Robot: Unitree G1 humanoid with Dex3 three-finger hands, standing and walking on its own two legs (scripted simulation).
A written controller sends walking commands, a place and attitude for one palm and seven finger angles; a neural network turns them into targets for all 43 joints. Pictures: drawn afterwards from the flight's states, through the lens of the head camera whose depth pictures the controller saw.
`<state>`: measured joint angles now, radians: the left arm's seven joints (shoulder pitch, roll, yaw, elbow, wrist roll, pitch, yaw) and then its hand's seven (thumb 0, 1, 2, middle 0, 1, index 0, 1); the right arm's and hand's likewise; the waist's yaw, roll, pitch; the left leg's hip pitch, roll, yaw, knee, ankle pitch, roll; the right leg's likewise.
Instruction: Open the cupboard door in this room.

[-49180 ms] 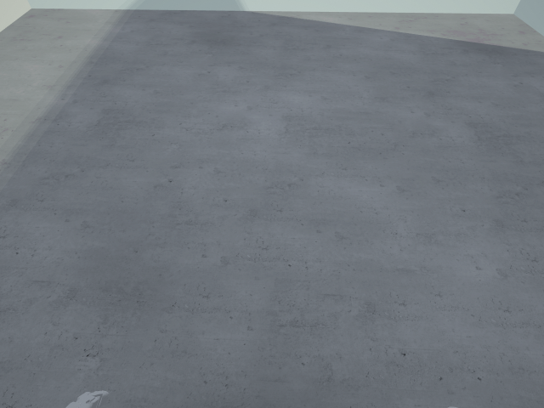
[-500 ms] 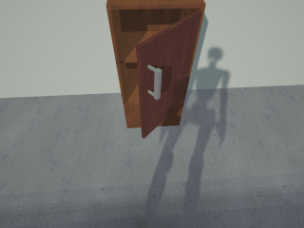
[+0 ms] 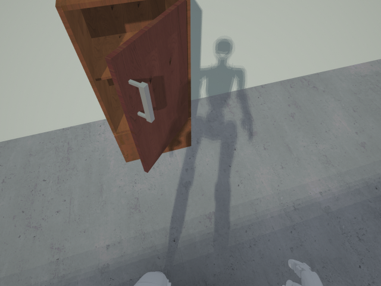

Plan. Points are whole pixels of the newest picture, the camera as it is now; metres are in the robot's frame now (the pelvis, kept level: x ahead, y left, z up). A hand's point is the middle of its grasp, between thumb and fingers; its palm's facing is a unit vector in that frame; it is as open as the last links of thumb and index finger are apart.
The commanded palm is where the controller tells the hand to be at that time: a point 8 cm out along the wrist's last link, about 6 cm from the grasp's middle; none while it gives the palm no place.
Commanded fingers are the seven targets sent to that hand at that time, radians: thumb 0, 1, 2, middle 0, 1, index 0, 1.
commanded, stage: walk to a spot facing it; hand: left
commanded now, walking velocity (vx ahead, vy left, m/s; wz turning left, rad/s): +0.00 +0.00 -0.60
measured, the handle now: (142, 101) +0.61 +0.23 -0.04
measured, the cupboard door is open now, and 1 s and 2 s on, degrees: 44 44 44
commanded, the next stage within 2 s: none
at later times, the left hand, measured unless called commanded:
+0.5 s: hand (130, 265) +0.17 +0.17 -0.17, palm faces -0.30 -0.91 -0.28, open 7.4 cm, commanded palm none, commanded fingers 0.00 0.90 0.90 -0.20 -0.30 -0.20 -0.30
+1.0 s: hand (171, 235) +0.25 +0.08 -0.16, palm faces -0.59 -0.79 -0.16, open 7.4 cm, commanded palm none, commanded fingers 0.00 0.90 0.90 -0.20 -0.30 -0.20 -0.30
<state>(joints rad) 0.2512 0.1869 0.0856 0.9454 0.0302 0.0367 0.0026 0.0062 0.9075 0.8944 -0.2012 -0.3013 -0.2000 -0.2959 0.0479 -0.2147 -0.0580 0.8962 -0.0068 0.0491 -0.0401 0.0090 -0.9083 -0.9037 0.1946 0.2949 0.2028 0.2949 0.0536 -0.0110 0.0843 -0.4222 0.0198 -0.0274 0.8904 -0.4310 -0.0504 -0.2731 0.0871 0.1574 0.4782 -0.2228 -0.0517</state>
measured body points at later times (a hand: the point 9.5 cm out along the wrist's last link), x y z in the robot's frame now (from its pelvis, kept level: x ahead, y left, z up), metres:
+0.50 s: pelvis +0.00 +0.00 -0.02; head +0.05 -0.03 +0.43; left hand +0.19 +0.22 -0.15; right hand -0.06 -0.27 -0.17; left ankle +0.00 +0.15 -0.71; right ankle -0.03 -0.11 -0.74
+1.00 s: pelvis +0.05 -0.02 +0.00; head +0.10 -0.03 +0.45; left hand +0.28 +0.13 -0.15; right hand -0.10 -0.20 -0.13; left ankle +0.08 +0.11 -0.74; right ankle -0.01 -0.15 -0.67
